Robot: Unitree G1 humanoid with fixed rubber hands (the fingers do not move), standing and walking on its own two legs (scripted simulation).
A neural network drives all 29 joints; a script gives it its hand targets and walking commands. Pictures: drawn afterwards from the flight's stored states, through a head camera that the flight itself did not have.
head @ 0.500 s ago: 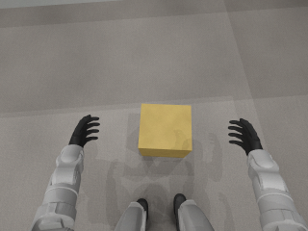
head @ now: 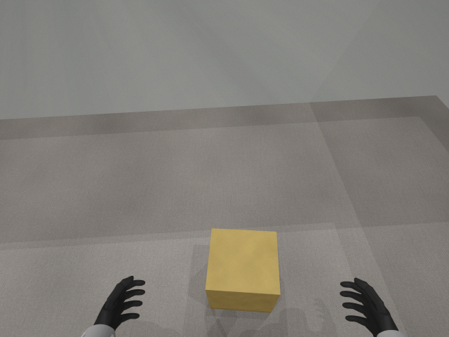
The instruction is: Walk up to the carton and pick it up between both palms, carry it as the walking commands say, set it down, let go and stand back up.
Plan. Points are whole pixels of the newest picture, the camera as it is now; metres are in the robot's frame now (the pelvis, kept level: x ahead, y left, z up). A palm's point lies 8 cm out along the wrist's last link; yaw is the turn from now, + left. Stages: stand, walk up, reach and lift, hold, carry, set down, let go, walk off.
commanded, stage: let go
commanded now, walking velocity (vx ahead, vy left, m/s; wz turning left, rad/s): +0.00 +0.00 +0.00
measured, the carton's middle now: (242, 271) +0.44 -0.03 -0.64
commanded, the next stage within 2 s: stand in 0.32 s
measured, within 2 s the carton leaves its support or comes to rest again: neither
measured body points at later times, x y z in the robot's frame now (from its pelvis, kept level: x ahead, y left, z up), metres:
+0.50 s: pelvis +0.01 -0.01 -0.01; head +0.01 -0.02 +0.44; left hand +0.13 +0.26 -0.10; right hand +0.13 -0.28 -0.10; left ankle -0.04 +0.11 -0.74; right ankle -0.02 -0.12 -0.74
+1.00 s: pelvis +0.03 -0.01 -0.01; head +0.04 -0.02 +0.44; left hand +0.08 +0.26 -0.14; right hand +0.09 -0.28 -0.14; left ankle -0.04 +0.11 -0.74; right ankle -0.02 -0.12 -0.74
